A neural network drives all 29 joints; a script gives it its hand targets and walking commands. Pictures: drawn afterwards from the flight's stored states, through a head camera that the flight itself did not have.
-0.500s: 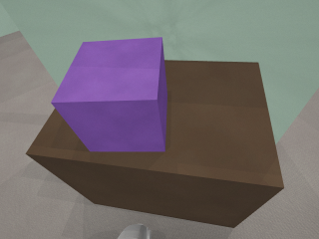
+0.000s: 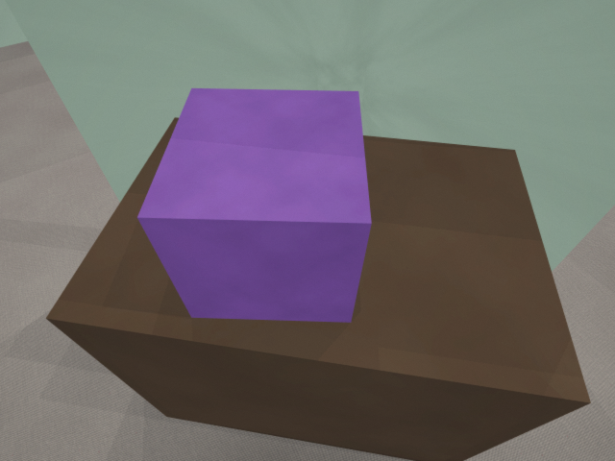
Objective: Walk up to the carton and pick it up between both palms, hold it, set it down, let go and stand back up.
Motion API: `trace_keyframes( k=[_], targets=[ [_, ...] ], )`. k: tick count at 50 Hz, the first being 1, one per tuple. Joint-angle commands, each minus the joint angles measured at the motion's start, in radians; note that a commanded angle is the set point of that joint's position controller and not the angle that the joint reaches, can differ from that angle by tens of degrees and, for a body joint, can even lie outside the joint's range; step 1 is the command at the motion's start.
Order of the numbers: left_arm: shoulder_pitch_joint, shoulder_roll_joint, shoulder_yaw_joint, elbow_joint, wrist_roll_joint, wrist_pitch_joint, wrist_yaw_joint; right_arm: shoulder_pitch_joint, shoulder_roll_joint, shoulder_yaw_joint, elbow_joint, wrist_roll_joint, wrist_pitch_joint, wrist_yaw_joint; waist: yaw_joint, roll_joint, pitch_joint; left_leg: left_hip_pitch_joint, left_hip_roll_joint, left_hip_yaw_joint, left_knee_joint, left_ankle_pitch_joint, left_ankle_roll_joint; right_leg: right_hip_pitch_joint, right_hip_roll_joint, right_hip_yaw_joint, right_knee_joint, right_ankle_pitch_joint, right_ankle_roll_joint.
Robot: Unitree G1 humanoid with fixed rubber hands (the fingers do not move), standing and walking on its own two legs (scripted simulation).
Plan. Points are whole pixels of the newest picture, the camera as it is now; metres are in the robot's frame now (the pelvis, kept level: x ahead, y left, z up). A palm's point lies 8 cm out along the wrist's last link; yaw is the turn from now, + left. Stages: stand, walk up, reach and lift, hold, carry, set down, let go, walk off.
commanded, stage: walk up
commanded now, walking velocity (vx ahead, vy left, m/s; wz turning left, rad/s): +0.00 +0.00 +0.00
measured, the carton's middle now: (272, 207) +0.47 +0.06 +0.03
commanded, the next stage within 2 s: none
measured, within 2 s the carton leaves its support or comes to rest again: neither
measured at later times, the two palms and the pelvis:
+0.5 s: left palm out of the picture +0.01 +0.18 -0.14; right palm out of the picture +0.02 -0.22 -0.14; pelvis +0.03 -0.02 +0.01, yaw +0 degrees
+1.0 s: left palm out of the picture +0.00 +0.24 -0.17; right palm out of the picture +0.05 -0.20 -0.13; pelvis +0.01 +0.02 +0.00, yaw +0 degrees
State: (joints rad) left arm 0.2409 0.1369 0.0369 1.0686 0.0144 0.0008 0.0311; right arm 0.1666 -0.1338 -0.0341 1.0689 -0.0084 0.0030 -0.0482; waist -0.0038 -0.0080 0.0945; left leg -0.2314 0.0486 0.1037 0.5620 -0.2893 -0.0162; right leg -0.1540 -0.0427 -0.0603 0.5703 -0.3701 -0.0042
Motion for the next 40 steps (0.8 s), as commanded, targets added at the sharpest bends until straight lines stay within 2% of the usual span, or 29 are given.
trace_keyframes(
  k=[1,2,4,13,30,31,32,33,34,35,36,37,38,39,40],
  targets=[
    [0.018,0.057,0.001,-0.011,-0.001,-0.016,0.000,0.059,-0.058,-0.004,-0.026,0.005,0.014,0.008,-0.031,-0.200,0.029,0.160,0.071,-0.074,-0.181,0.193,0.008,-0.151,-0.096,0.120,-0.277,0.280,-0.027],
    [0.040,0.039,-0.003,-0.010,0.004,-0.019,0.001,0.078,-0.114,-0.022,-0.004,0.001,0.006,0.009,-0.017,-0.121,0.014,0.100,0.071,-0.082,-0.158,0.277,0.021,-0.031,-0.078,0.081,-0.254,0.396,-0.014],
    [0.081,0.059,0.001,0.004,-0.003,-0.023,0.013,0.095,-0.108,-0.023,0.018,-0.002,-0.005,0.015,-0.005,-0.118,-0.016,0.122,0.077,-0.078,-0.173,0.358,0.024,0.023,-0.082,0.080,-0.238,0.471,-0.015],
    [0.104,0.072,0.008,0.040,-0.009,-0.028,0.013,0.120,-0.081,-0.009,0.065,-0.003,-0.013,0.007,0.003,0.010,-0.016,0.138,0.083,-0.064,-0.204,0.355,0.007,0.065,-0.082,0.072,-0.260,0.484,-0.031],
    [0.163,0.050,-0.005,0.087,-0.008,-0.037,0.019,0.170,-0.048,-0.003,0.109,0.002,-0.006,-0.004,-0.004,0.000,-0.001,0.155,0.093,-0.044,-0.171,0.368,-0.004,0.053,-0.073,0.064,-0.252,0.602,-0.031],
    [0.171,0.046,-0.019,0.070,-0.003,-0.039,0.016,0.175,-0.057,0.005,0.103,0.005,-0.005,-0.006,-0.006,-0.027,0.013,0.139,0.090,-0.027,-0.168,0.342,0.016,0.081,-0.085,0.069,-0.244,0.647,-0.041],
    [0.113,0.161,0.021,0.051,-0.014,-0.033,0.026,0.101,-0.158,-0.027,0.067,0.002,-0.002,-0.021,0.006,-0.016,0.106,0.060,0.121,-0.014,-0.047,0.607,0.011,0.016,-0.109,0.046,-0.107,1.012,-0.025],
    [0.171,0.172,0.025,0.052,-0.021,-0.035,0.030,0.121,-0.154,-0.026,0.059,0.004,-0.006,-0.023,0.017,-0.038,0.010,0.068,0.115,0.025,0.013,0.627,0.015,0.055,-0.115,0.022,-0.060,1.111,-0.018],
    [0.301,0.199,0.035,0.041,0.002,-0.036,0.043,0.089,-0.233,-0.049,0.065,0.002,0.029,-0.015,0.121,0.047,-0.007,-0.200,-0.001,0.088,0.209,0.147,-0.039,0.250,-0.330,0.248,-0.076,1.509,-0.087],
    [0.263,0.173,0.029,0.055,-0.004,-0.020,0.043,0.080,-0.052,-0.014,0.023,0.013,0.032,-0.019,0.036,-0.187,-0.020,-0.112,0.024,0.027,0.235,-0.181,-0.015,0.160,-0.291,0.153,-0.087,1.463,-0.164],
    [0.205,0.159,0.034,0.029,-0.003,-0.017,0.046,0.072,-0.051,-0.011,0.016,0.022,0.041,-0.016,0.041,-0.217,-0.075,-0.150,0.014,0.005,0.367,-0.284,-0.016,0.158,-0.291,0.146,-0.115,1.400,-0.205],
    [0.265,0.199,0.046,0.003,0.019,-0.016,0.057,0.054,-0.148,-0.041,0.025,-0.002,0.069,-0.006,0.099,-0.030,-0.075,-0.323,-0.019,-0.035,0.540,-0.345,-0.039,0.244,-0.430,0.292,-0.094,1.515,-0.236],
    [0.217,0.190,0.038,0.012,0.003,-0.004,0.055,0.012,-0.034,-0.015,-0.039,0.018,0.058,-0.008,0.043,-0.176,-0.074,-0.187,0.001,-0.057,0.535,-0.347,-0.010,0.042,-0.339,0.167,-0.121,1.332,-0.265],
    [0.135,0.162,0.031,-0.012,0.015,0.003,0.053,0.004,-0.021,-0.011,-0.046,0.015,0.058,-0.003,0.029,-0.252,-0.007,-0.165,0.013,-0.078,0.468,-0.342,-0.008,-0.054,-0.295,0.158,-0.131,1.198,-0.255],
    [0.093,0.154,0.031,-0.024,0.028,0.007,0.050,-0.007,-0.043,-0.016,-0.062,0.017,0.052,-0.002,0.016,-0.242,0.027,-0.162,0.009,-0.080,0.413,-0.297,-0.008,-0.095,-0.250,0.126,-0.123,1.135,-0.221]
  ],
)
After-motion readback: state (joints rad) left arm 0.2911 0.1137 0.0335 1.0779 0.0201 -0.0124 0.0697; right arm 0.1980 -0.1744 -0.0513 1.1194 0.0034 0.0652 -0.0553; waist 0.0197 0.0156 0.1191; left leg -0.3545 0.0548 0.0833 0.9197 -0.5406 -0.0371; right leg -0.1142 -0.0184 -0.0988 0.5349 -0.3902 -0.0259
